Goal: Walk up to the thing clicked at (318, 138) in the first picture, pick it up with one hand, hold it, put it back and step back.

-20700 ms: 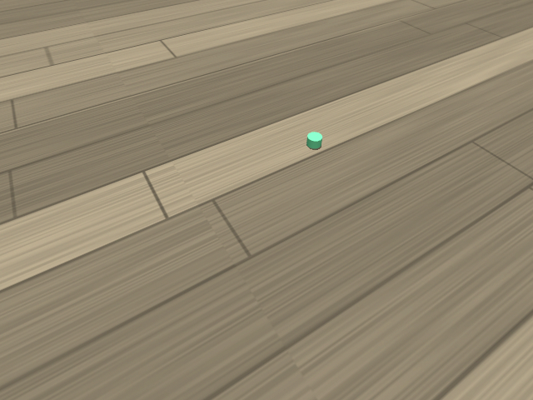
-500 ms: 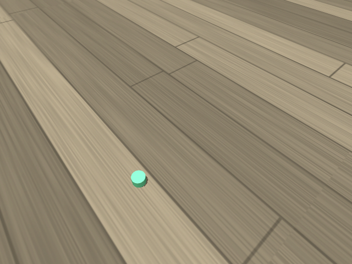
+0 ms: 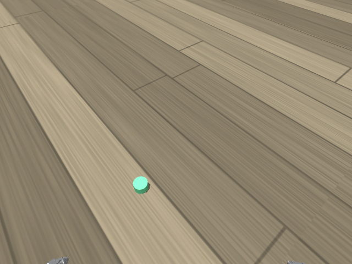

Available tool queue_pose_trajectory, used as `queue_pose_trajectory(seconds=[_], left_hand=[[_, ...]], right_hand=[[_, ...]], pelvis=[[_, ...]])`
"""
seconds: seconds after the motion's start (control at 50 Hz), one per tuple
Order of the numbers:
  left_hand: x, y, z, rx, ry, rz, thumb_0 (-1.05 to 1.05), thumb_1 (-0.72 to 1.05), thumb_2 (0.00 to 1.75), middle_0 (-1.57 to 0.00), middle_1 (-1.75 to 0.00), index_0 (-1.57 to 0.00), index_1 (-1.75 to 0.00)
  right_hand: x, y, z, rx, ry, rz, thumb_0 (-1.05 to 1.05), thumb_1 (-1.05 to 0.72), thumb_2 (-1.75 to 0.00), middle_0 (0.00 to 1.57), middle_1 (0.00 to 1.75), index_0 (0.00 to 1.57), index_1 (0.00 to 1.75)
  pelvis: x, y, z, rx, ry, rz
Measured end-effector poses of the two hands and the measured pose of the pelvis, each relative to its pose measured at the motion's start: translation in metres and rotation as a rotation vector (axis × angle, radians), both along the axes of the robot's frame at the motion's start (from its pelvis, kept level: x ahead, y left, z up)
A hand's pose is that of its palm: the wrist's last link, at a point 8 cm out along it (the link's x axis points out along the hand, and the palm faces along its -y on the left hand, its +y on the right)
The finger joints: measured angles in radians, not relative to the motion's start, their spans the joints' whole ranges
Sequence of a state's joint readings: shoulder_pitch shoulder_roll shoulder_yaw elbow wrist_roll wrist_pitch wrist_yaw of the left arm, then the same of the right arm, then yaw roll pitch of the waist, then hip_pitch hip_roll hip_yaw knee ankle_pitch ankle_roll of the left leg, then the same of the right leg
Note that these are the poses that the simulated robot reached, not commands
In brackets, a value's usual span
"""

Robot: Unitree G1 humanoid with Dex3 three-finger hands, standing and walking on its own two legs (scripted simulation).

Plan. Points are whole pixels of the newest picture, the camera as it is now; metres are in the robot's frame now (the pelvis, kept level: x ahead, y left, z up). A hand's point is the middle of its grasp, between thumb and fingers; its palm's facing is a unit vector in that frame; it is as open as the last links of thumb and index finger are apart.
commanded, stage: walk up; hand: left
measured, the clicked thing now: (140, 185) +0.67 +0.22 -0.74
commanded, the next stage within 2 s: stand in 0.18 s
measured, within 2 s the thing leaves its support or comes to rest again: neither
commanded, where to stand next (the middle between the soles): +0.34 -0.03 m, yaw +1 degrees
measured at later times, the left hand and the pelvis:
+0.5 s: hand out of the picture +0.05 +0.25 -0.15, palm faces -0.03 -0.94 -0.33, open 7.3 cm; pelvis -0.02 +0.00 +0.01, yaw +0 degrees
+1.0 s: hand out of the picture +0.06 +0.25 -0.15, palm faces -0.05 -0.94 -0.34, open 7.3 cm; pelvis -0.01 +0.00 +0.01, yaw -1 degrees
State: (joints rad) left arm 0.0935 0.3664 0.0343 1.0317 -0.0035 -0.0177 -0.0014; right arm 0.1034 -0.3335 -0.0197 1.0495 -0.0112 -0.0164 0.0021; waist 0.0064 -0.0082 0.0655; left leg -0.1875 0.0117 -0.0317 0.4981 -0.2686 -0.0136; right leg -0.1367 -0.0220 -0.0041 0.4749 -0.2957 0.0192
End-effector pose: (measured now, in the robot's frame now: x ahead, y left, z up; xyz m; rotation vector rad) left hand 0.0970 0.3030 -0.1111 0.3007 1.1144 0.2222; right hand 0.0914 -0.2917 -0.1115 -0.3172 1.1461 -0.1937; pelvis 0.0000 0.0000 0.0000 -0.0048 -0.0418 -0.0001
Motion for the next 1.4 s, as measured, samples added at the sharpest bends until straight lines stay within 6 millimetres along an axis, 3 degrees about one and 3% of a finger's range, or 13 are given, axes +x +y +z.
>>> queue_pose_trajectory(seconds=[0.12, 0.26, 0.52, 0.74, 1.12, 1.26, 1.4], left_hand=[[0.001, 0.002, 0.002, -0.001, -0.002, -0.001, 0.0, 0.91, 0.9, -0.2, -0.3, -0.21, -0.3], [-0.016, 0.001, 0.003, -0.004, 0.043, -0.003, 0.0, 0.91, 0.9, -0.2, -0.3, -0.21, -0.3], [-0.054, -0.004, 0.0, -0.014, 0.137, -0.013, 0.0, 0.91, 0.9, -0.2, -0.3, -0.21, -0.3], [-0.064, -0.004, 0.0, -0.003, 0.181, -0.017, 0.0, 0.91, 0.9, -0.2, -0.3, -0.21, -0.3], [-0.029, -0.011, 0.005, -0.005, 0.094, -0.037, 0.0, 0.91, 0.9, -0.2, -0.3, -0.21, -0.3], [-0.032, -0.007, 0.006, -0.016, 0.08, -0.023, 0.0, 0.91, 0.9, -0.2, -0.3, -0.21, -0.3], [-0.054, 0.019, -0.002, -0.003, 0.107, 0.049, 0.0, 0.91, 0.9, -0.2, -0.3, -0.21, -0.3]], right_hand=[[0.01, 0.002, 0.005, -0.003, -0.027, 0.004, 0.0, -0.91, -0.9, 0.21, 0.3, 0.21, 0.3], [0.008, 0.003, 0.009, 0.002, -0.034, 0.001, 0.0, -0.91, -0.9, 0.21, 0.3, 0.21, 0.3], [-0.036, -0.001, 0.004, 0.012, 0.059, -0.028, 0.0, -0.91, -0.9, 0.21, 0.3, 0.21, 0.3], [-0.064, -0.006, -0.003, 0.014, 0.138, -0.056, 0.0, -0.91, -0.9, 0.21, 0.3, 0.2, 0.3], [-0.037, -0.01, 0.003, 0.006, 0.063, -0.034, 0.0, -0.91, -0.9, 0.21, 0.3, 0.2, 0.3], [-0.037, -0.015, 0.005, 0.009, 0.051, -0.025, 0.0, -0.91, -0.9, 0.21, 0.3, 0.21, 0.3], [-0.022, -0.022, 0.004, -0.052, 0.102, 0.009, 0.0, -0.91, -0.9, 0.21, 0.3, 0.2, 0.3]], pelvis=[[-0.002, 0.002, 0.002, -0.001, -0.006, 0.0], [-0.007, 0.004, 0.006, -0.001, -0.013, -0.005], [-0.023, 0.003, 0.011, 0.001, -0.007, -0.008], [-0.021, 0.001, 0.01, 0.003, 0.013, -0.008], [-0.013, -0.003, 0.011, 0.004, 0.004, -0.012], [-0.007, -0.005, 0.009, 0.005, 0.008, -0.01], [0.016, 0.007, 0.0, -0.028, -0.001, 0.024]])
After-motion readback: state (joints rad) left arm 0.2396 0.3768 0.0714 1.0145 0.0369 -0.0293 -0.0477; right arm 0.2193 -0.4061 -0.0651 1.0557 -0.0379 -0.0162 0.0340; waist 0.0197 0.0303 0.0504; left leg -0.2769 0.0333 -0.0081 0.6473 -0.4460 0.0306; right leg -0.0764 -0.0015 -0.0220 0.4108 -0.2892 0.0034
